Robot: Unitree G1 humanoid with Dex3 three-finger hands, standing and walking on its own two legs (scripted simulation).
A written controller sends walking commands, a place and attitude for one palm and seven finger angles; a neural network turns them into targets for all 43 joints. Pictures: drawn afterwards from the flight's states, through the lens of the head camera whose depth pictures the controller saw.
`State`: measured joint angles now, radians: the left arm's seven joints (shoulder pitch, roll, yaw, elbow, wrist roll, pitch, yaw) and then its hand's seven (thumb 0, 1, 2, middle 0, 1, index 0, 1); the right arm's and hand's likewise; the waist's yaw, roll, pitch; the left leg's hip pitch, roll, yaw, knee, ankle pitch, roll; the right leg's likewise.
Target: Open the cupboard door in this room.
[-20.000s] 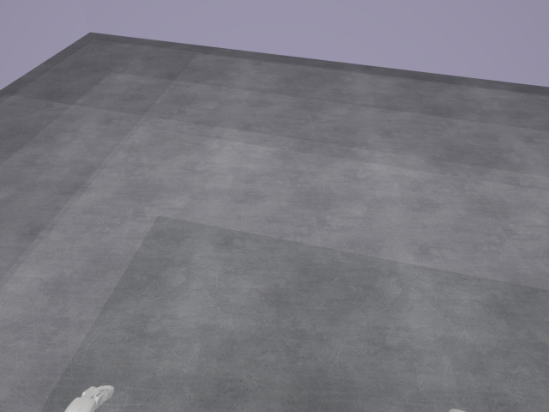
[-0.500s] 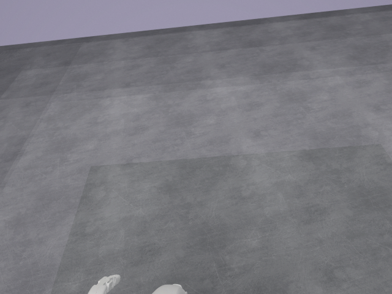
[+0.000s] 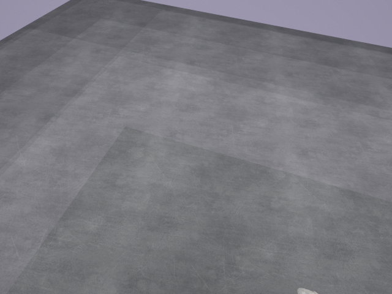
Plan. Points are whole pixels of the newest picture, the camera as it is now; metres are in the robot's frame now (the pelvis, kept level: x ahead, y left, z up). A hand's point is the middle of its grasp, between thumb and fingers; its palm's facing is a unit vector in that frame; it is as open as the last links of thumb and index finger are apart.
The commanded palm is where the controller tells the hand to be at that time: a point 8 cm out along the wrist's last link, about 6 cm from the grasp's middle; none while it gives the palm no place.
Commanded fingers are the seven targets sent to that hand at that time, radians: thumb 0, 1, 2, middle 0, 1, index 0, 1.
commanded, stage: turn or walk to find it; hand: left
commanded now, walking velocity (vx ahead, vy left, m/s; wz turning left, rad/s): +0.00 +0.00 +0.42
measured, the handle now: out of the picture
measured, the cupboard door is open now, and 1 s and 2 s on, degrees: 0 0 0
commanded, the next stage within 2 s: stand and wait in 0.24 s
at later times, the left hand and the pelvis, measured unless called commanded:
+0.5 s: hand out of the picture +0.08 +0.20 -0.14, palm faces +0.17 -0.95 -0.27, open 7.4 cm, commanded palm none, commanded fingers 0.00 0.90 0.90 -0.20 -0.30 -0.20 -0.30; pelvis -0.02 -0.02 +0.01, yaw +11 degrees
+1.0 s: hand out of the picture -0.10 +0.12 -0.14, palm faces +0.48 -0.82 -0.30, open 7.3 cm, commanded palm none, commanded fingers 0.00 0.90 0.90 -0.20 -0.30 -0.20 -0.30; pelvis -0.02 -0.06 +0.02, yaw +27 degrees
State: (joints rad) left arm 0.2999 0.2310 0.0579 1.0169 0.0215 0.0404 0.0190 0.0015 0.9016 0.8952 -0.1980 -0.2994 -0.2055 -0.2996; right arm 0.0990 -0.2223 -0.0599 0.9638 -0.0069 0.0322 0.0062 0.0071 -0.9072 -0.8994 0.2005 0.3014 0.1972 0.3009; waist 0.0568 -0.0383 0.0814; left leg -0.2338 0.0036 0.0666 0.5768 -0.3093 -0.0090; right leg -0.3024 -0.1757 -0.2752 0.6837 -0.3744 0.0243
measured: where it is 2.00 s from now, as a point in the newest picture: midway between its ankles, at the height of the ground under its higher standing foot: outside the picture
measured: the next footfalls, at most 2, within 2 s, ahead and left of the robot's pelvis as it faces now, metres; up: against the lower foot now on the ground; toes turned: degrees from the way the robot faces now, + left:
right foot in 0.54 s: +0.03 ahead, -0.13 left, +0.00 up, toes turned +10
left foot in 1.14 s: -0.08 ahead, +0.07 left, +0.00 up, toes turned +37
